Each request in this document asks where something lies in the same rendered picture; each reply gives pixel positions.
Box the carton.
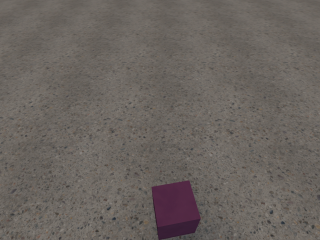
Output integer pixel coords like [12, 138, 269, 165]
[151, 180, 201, 240]

